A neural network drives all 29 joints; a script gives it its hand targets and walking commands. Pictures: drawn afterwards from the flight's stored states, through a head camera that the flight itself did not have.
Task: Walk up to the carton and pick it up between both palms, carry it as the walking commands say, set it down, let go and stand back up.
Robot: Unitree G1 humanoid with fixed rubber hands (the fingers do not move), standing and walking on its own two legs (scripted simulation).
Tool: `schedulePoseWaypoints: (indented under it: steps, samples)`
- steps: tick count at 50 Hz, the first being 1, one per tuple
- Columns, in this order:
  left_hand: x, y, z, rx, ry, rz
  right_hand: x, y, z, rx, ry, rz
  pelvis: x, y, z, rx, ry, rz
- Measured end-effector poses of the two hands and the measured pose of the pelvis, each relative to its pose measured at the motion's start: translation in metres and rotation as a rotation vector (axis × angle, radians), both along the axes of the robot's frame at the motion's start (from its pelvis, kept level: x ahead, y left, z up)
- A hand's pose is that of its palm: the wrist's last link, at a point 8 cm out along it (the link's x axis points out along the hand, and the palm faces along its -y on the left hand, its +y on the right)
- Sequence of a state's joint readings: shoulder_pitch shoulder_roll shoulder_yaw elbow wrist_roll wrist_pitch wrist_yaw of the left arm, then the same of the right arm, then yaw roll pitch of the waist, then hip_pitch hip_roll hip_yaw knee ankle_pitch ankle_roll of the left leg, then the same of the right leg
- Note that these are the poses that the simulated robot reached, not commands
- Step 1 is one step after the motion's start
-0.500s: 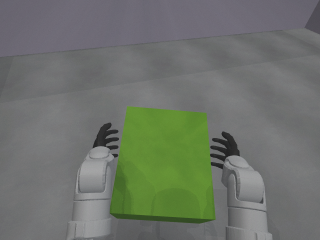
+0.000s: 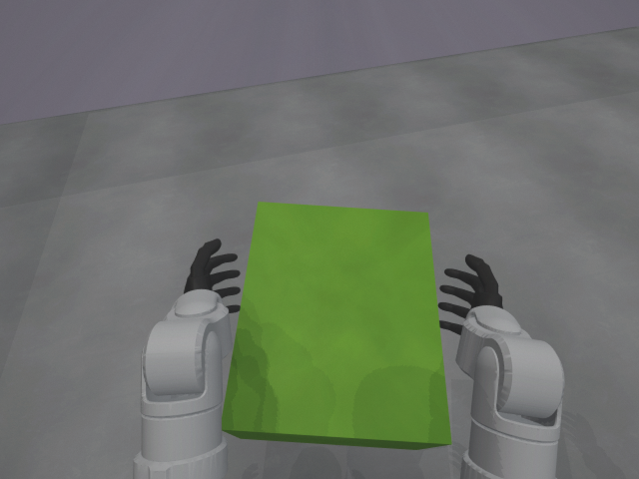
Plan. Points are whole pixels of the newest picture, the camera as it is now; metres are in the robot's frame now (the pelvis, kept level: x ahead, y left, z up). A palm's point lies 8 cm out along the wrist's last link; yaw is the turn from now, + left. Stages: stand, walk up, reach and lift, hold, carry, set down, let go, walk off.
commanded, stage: carry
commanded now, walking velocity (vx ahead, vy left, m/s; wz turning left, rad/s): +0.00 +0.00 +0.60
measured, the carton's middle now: (335, 323) +0.33 -0.02 +0.02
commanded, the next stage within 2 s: none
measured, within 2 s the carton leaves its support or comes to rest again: neither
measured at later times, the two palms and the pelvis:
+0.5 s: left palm (28, 445) +0.17 +0.31 +0.06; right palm (312, 358) +0.25 +0.01 +0.07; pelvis -0.09 +0.06 -0.02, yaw +14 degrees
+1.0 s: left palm out of the picture +0.01 +0.30 +0.13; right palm (287, 450) +0.15 +0.03 +0.10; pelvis -0.18 +0.03 +0.00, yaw +31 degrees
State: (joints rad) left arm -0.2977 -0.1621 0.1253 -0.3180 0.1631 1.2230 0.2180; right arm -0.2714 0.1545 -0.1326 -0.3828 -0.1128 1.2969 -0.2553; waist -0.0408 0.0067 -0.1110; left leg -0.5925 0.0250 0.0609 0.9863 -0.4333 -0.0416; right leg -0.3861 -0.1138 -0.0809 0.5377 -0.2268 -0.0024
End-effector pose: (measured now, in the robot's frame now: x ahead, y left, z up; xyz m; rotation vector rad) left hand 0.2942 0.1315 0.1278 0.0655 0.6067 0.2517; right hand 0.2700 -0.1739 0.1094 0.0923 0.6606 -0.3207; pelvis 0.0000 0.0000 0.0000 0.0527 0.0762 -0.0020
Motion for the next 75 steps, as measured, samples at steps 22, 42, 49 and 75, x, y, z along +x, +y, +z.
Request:
schedulePoseWaypoints:
  steps: [22,42,49,75]
  samples:
    - [-0.11,0.17,-0.075,-0.146,0.078,0.391,-0.008,0.182,-0.047,-0.144,0.091,0.316,-0.077,0.063,-0.016,-0.122,0.027,0.238]
    - [-0.246,0.154,-0.036,-0.08,0.038,0.497,-0.103,0.176,-0.031,-0.059,0.066,0.504,-0.159,0.021,-0.007,-0.061,-0.018,0.425]
    - [-0.281,0.167,0.003,0.014,-0.011,0.562,-0.118,0.201,-0.008,0.013,0.004,0.547,-0.179,0.031,0.003,0.035,0.002,0.532]
    - [-0.536,0.285,-0.063,-0.143,-0.026,0.979,-0.279,0.393,-0.038,-0.161,0.024,0.935,-0.318,0.074,-0.012,-0.111,-0.042,0.838]
